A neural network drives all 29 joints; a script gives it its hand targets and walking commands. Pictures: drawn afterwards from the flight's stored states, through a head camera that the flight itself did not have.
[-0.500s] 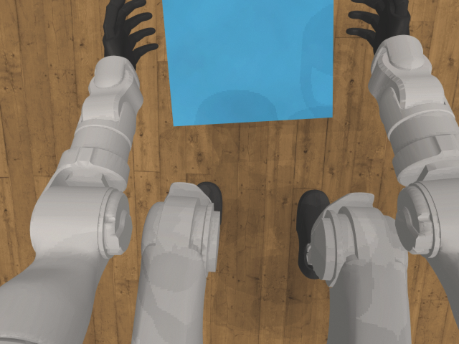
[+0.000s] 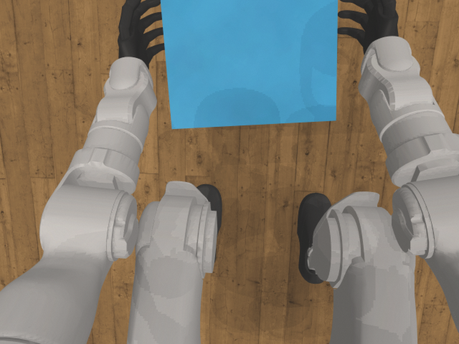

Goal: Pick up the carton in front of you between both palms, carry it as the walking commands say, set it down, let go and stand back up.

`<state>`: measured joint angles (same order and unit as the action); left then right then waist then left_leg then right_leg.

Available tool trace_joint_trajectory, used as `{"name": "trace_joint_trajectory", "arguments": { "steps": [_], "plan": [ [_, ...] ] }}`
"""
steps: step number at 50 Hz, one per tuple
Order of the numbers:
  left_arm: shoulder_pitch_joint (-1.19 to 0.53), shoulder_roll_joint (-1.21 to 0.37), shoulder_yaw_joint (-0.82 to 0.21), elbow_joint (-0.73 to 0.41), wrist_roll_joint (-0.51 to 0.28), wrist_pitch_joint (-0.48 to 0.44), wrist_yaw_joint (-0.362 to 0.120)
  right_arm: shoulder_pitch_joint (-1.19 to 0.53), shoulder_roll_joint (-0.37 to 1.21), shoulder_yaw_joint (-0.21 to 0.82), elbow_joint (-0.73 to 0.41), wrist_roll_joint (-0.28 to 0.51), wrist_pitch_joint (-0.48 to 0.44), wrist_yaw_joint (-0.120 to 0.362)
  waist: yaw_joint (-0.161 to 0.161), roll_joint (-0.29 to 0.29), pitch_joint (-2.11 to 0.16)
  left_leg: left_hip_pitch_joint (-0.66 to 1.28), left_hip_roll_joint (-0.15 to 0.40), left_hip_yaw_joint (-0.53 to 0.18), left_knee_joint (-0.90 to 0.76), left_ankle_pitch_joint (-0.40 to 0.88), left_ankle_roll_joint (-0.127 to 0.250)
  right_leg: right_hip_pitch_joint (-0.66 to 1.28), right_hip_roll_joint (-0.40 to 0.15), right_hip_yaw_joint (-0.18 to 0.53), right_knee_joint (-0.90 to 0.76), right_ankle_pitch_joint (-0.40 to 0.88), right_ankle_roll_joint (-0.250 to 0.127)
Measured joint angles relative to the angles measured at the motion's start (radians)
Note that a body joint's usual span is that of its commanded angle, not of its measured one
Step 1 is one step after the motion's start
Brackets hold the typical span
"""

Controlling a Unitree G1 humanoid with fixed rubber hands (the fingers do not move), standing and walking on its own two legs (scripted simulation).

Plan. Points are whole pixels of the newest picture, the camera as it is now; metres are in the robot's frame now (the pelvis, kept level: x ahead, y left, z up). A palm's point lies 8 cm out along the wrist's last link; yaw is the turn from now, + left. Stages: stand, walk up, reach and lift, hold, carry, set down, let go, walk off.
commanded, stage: reach and lift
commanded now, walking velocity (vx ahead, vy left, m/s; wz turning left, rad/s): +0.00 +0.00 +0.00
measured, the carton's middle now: (249, 62) +0.50 +0.04 -0.25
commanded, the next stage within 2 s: none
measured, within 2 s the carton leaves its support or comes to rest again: leaves its support in 0.36 s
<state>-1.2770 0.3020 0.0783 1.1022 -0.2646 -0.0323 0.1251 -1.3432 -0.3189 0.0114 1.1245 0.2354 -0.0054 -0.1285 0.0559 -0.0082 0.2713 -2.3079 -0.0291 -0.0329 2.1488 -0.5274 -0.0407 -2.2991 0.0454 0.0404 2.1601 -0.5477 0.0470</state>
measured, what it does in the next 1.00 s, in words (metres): rises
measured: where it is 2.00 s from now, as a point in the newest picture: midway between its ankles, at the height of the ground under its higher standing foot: (257, 247)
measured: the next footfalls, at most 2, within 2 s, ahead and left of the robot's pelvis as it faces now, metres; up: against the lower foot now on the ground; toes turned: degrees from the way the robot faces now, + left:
none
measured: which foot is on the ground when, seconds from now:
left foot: down 0.00-1.00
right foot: down 0.00-1.00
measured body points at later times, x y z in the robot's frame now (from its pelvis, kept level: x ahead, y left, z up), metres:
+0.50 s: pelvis +0.00 +0.00 -0.01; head +0.33 +0.01 +0.29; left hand +0.51 +0.18 -0.15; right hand +0.54 -0.12 -0.15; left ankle +0.12 +0.13 -0.34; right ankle +0.12 -0.13 -0.34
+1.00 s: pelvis +0.01 +0.00 +0.12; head +0.25 +0.00 +0.50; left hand +0.48 +0.18 +0.05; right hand +0.50 -0.12 +0.05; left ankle +0.12 +0.13 -0.34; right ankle +0.12 -0.13 -0.34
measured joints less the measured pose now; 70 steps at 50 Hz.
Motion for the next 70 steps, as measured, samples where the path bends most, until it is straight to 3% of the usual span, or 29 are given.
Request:
{"name": "trace_joint_trajectory", "arguments": {
  "steps": [4,7,14,19,25,30,37,43,58,70],
  "plan": [
    [-0.045,-0.022,-0.023,0.027,-0.001,-0.002,0.012,-0.036,0.028,0.023,0.022,-0.001,-0.007,-0.007,0.003,0.001,0.013,0.006,0.000,-0.001,-0.010,0.007,-0.002,0.004,0.004,0.001,-0.009,0.009,0.000],
    [-0.063,-0.031,-0.012,0.048,-0.003,-0.008,0.040,-0.057,0.047,0.008,0.046,-0.014,-0.017,-0.044,0.002,0.002,0.019,0.011,-0.003,0.000,-0.017,0.011,-0.004,0.008,0.005,0.003,-0.015,0.012,0.000],
    [-0.101,-0.037,0.034,0.091,0.027,0.029,0.034,-0.112,0.061,-0.048,0.113,-0.061,0.016,-0.048,0.000,-0.001,0.025,0.016,-0.006,0.003,0.000,0.010,-0.008,0.007,0.020,0.013,0.007,0.013,0.004],
    [-0.063,-0.046,0.037,0.030,0.034,0.082,0.043,-0.064,0.070,-0.079,0.047,-0.072,0.064,-0.048,-0.002,-0.017,0.009,0.019,-0.010,-0.003,0.030,-0.008,-0.015,0.008,0.033,0.014,0.037,-0.001,0.006],
    [0.060,-0.073,0.056,-0.143,0.047,0.152,0.055,0.068,0.099,-0.094,-0.122,-0.062,0.121,-0.061,-0.004,-0.024,-0.067,0.031,-0.032,-0.019,0.035,-0.019,-0.034,0.019,0.057,0.020,0.039,-0.010,0.021],
    [0.180,-0.135,0.149,-0.279,0.138,0.233,0.021,0.180,0.164,-0.186,-0.238,-0.140,0.187,-0.048,-0.005,-0.021,-0.193,0.072,-0.049,-0.028,-0.015,-0.021,-0.041,0.064,0.068,0.029,-0.011,-0.015,0.028],
    [0.236,-0.228,0.324,-0.292,0.335,0.311,-0.040,0.239,0.258,-0.382,-0.249,-0.339,0.261,0.009,-0.011,-0.022,-0.356,0.154,-0.065,-0.037,-0.164,0.004,-0.039,0.148,0.076,0.036,-0.158,0.005,0.021],
    [0.266,-0.265,0.378,-0.325,0.421,0.338,-0.069,0.272,0.295,-0.446,-0.280,-0.415,0.284,0.036,-0.016,-0.027,-0.416,0.228,-0.071,-0.047,-0.288,0.030,-0.037,0.222,0.086,0.045,-0.281,0.031,0.018],
    [0.458,-0.318,0.320,-0.466,0.401,0.364,-0.071,0.488,0.353,-0.391,-0.446,-0.380,0.309,0.036,-0.024,-0.019,-0.486,0.471,-0.072,-0.062,-0.502,0.025,-0.026,0.469,0.084,0.060,-0.501,0.027,0.011],
    [0.626,-0.350,0.283,-0.463,0.397,0.349,-0.070,0.664,0.390,-0.367,-0.451,-0.372,0.293,0.036,-0.026,-0.018,-0.517,0.798,-0.065,-0.075,-0.724,0.030,-0.013,0.796,0.075,0.073,-0.724,0.034,-0.005]
  ]
}}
